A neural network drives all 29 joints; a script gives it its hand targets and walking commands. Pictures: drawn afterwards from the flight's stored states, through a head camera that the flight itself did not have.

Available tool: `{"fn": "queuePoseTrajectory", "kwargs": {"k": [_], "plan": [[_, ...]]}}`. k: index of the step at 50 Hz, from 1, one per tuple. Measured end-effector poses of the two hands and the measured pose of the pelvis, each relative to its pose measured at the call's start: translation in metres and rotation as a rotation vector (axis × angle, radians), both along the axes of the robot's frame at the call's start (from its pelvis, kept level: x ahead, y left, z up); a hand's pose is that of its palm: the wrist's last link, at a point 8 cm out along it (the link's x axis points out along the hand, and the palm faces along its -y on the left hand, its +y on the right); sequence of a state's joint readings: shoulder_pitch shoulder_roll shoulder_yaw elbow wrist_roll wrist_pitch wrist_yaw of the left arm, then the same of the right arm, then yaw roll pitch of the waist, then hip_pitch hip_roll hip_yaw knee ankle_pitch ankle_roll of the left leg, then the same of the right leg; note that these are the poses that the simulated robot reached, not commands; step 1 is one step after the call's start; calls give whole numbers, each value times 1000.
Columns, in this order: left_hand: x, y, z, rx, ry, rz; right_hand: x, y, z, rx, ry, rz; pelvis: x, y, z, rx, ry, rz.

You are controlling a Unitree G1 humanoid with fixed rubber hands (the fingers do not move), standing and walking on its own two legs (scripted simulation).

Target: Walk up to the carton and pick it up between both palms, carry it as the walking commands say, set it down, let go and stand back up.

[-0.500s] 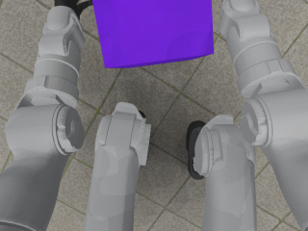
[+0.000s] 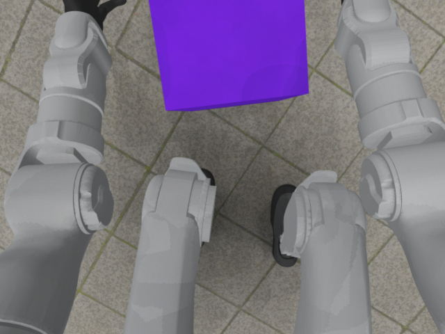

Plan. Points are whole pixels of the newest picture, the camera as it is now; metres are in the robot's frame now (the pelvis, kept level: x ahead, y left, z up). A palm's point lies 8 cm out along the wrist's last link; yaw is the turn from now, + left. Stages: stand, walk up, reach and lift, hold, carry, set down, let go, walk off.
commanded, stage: set down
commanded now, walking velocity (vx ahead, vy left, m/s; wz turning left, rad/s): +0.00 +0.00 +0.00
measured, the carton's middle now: (228, 44) +0.52 +0.06 -0.26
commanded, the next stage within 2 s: let go in 1.10 s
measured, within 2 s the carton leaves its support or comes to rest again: neither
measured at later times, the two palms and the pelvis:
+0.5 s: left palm out of the picture +0.50 +0.27 +0.01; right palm out of the picture +0.57 -0.10 +0.01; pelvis +0.01 +0.00 +0.12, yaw +0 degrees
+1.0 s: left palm out of the picture +0.50 +0.27 +0.16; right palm out of the picture +0.57 -0.10 +0.16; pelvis +0.04 +0.00 +0.26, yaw +0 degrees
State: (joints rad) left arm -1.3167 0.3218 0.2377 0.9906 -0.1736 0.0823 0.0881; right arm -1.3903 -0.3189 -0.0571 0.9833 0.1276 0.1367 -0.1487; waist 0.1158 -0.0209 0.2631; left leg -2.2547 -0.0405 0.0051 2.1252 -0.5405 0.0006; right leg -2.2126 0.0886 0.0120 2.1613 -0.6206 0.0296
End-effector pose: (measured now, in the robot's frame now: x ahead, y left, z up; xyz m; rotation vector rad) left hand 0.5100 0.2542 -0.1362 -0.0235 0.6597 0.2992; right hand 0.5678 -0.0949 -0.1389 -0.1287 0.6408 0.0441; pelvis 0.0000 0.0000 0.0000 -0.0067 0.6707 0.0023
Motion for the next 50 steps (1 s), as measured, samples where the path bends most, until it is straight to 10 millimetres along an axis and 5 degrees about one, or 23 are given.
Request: {"fn": "queuePoseTrajectory", "kwargs": {"k": [24, 50], "plan": [[-7, 12, 142, 8, -27, 9, 2, -4, 142, -5, -15, -26, 10, 0, 110, -8, 126, 9], [-12, 19, 301, 5, -38, -9, 1, -8, 301, 1, -15, -4, 38, 1, 256, -9, 101, 13]]}}
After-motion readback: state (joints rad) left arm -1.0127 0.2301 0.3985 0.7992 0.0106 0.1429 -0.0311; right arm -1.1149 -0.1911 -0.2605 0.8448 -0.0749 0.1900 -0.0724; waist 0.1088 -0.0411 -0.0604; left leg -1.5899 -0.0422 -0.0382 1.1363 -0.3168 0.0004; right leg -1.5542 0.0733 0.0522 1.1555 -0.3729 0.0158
